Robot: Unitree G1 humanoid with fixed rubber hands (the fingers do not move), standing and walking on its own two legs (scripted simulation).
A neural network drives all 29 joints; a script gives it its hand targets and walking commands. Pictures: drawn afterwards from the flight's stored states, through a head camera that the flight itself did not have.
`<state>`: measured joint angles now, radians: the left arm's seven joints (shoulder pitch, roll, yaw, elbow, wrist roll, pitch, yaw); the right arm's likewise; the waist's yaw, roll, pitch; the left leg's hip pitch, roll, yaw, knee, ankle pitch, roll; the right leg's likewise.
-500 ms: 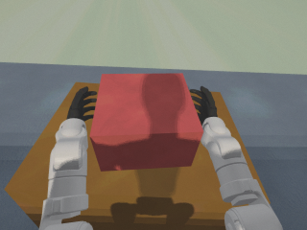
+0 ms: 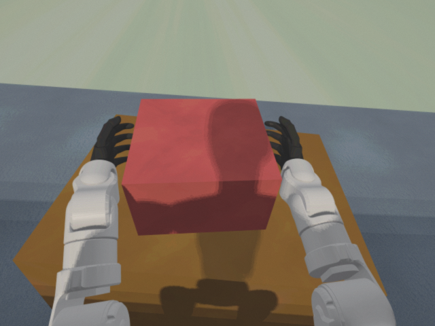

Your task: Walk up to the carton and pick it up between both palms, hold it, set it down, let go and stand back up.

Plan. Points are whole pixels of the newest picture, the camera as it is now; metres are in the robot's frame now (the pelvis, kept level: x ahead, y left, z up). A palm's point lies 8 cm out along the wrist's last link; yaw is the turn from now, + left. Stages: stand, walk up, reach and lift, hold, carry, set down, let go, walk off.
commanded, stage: hold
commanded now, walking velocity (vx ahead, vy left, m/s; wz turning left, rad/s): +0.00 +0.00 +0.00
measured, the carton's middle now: (201, 161) +0.40 +0.00 +0.14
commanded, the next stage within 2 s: none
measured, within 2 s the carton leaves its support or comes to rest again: neither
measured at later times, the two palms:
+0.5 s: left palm (111, 163) +0.36 +0.16 +0.17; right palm (295, 164) +0.36 -0.17 +0.17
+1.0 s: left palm (110, 163) +0.36 +0.16 +0.17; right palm (295, 164) +0.35 -0.17 +0.17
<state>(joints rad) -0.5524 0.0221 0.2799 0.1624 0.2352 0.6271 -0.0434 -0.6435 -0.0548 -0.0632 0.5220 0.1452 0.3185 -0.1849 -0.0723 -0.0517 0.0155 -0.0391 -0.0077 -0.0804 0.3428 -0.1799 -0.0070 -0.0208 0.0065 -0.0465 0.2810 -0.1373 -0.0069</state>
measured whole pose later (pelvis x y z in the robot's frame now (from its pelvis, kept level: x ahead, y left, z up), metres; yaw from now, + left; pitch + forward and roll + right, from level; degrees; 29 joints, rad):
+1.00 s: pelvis +0.00 +0.00 +0.00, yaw -1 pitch -8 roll -1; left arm -0.53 0.00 0.26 0.12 0.25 0.64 -0.02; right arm -0.61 -0.08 -0.05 0.49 0.17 0.31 -0.18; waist -0.07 -0.05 0.03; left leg -0.03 0.00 -0.06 0.35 -0.19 0.00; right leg -0.01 0.01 -0.03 0.28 -0.14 0.00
